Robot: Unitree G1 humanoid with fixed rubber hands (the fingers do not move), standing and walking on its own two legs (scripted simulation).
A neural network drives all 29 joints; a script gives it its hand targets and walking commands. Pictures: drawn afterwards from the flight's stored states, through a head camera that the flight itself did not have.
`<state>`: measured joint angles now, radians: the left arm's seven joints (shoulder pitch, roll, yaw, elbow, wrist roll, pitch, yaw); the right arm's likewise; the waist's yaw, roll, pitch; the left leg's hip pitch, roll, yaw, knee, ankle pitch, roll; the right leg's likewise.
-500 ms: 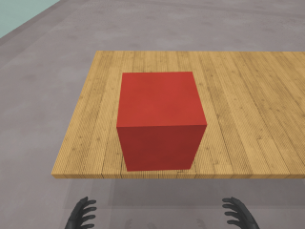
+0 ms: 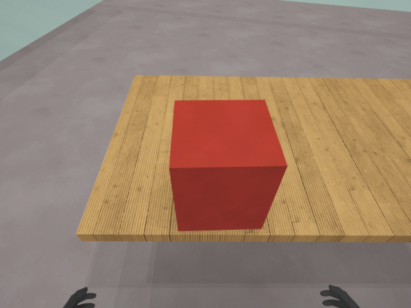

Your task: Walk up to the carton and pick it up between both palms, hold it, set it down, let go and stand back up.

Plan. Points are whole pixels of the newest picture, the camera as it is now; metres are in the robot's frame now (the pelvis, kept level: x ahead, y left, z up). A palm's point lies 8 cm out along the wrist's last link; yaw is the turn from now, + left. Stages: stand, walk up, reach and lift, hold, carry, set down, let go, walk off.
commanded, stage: stand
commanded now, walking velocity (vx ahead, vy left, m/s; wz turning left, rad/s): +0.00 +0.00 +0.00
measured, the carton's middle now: (220, 167) +0.43 -0.02 +0.01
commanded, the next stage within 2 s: none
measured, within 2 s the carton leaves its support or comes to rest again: neither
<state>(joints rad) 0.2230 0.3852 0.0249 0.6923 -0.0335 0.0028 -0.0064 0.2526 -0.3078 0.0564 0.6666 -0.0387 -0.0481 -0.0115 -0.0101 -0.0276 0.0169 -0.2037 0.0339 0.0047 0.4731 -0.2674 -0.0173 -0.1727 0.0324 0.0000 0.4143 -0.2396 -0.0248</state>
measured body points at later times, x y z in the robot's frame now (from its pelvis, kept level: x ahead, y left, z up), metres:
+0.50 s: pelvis -0.01 +0.00 +0.00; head -0.02 +0.02 +0.45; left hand +0.10 +0.30 -0.11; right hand +0.11 -0.26 -0.09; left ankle -0.01 +0.12 -0.74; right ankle -0.01 -0.11 -0.74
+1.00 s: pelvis -0.02 +0.00 +0.00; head -0.03 +0.01 +0.45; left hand +0.09 +0.31 -0.11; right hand +0.09 -0.27 -0.10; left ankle -0.01 +0.12 -0.74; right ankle -0.01 -0.11 -0.74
